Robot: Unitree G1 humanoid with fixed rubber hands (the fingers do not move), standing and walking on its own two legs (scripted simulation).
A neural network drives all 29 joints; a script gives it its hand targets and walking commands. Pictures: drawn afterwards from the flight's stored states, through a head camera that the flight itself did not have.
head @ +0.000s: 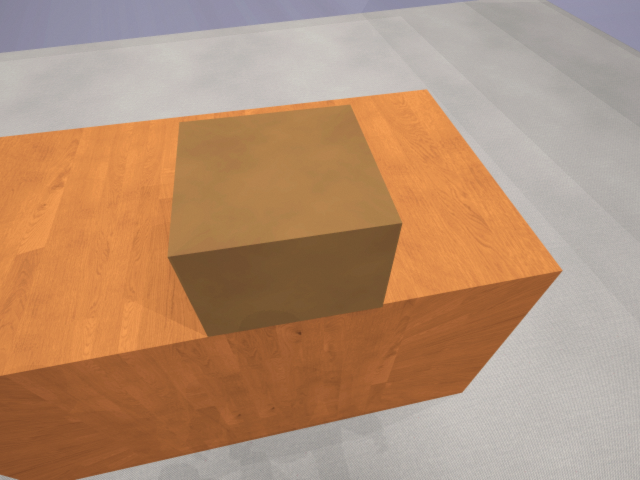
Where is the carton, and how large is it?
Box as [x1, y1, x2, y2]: [167, 105, 401, 336]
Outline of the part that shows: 350,105 179,122 167,256 208,336 382,306 399,235 401,221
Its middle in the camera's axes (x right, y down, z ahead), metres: -0.07 -0.03 +0.64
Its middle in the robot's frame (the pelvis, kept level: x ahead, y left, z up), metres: +0.50 +0.06 +0.01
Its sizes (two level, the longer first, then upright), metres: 0.291 0.285 0.212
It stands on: a pedestal, 0.66 m high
